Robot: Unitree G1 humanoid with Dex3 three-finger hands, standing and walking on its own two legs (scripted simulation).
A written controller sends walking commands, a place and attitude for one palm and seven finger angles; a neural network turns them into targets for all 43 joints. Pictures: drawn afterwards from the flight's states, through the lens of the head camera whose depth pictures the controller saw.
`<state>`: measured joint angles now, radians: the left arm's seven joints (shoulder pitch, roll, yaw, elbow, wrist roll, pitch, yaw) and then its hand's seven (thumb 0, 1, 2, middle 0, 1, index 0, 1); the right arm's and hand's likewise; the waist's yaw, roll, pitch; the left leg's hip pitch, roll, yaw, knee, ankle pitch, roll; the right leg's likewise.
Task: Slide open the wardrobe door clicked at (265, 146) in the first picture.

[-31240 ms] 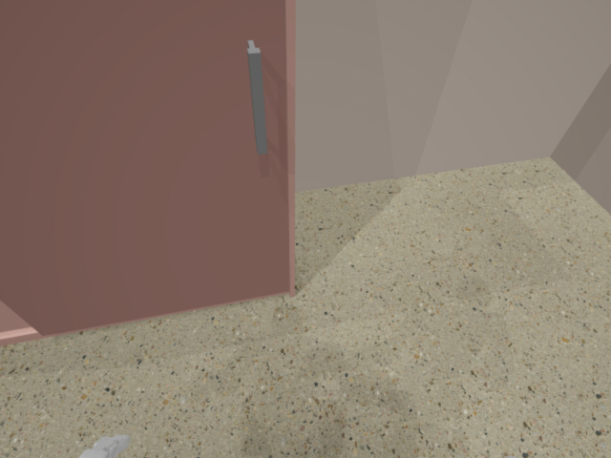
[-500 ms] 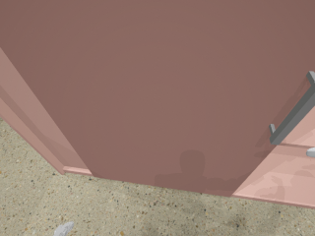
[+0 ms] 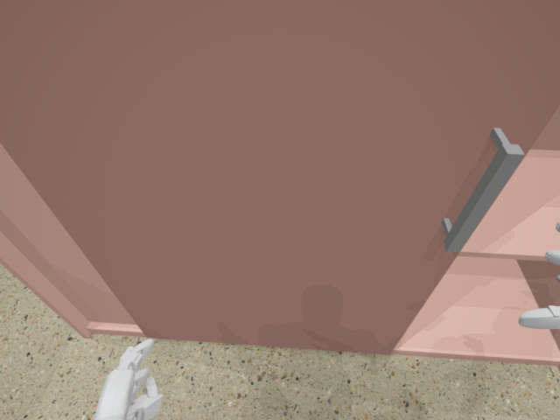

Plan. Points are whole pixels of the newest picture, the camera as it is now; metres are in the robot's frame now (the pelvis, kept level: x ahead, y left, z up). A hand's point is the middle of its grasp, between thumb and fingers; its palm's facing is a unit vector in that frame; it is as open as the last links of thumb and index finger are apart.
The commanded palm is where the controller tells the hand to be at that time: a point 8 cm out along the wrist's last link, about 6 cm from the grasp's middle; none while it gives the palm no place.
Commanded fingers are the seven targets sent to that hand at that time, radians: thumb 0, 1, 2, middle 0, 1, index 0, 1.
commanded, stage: slip the hand off the handle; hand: right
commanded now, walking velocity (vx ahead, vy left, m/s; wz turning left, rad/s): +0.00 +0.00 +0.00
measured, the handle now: (472, 195) +0.43 -0.30 +0.09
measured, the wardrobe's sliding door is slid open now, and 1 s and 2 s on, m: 0.58 0.58 0.58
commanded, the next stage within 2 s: draw the hand back to the body in 0.22 s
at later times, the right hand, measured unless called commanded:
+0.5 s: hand (554, 289) +0.25 -0.31 +0.13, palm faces +0.23 +0.97 -0.10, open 14.7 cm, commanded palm +0.21 -0.36 +0.13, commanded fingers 0.00 0.55 -0.20 0.25 1.15 0.25 1.15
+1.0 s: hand out of the picture +0.21 -0.30 +0.13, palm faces +0.43 +0.85 -0.30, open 13.9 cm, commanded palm +0.16 -0.33 +0.16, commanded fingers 0.00 0.04 -0.44 0.23 0.85 0.23 0.85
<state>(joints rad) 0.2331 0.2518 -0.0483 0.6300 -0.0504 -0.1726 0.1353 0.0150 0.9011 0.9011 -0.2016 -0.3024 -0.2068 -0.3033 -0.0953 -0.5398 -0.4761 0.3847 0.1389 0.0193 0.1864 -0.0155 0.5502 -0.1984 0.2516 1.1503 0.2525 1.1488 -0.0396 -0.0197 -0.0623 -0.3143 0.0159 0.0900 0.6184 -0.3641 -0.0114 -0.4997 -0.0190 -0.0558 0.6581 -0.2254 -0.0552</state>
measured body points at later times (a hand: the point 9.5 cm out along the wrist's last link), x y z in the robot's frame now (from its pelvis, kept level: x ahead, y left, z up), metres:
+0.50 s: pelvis +0.00 +0.03 +0.00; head +0.00 +0.03 +0.45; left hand +0.17 +0.27 -0.08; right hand +0.23 -0.36 +0.14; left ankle -0.03 +0.13 -0.72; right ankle +0.07 -0.08 -0.72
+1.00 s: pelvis +0.00 +0.01 +0.00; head -0.02 +0.01 +0.45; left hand +0.19 +0.23 -0.05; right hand +0.18 -0.34 +0.15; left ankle -0.03 +0.13 -0.72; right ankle +0.07 -0.08 -0.72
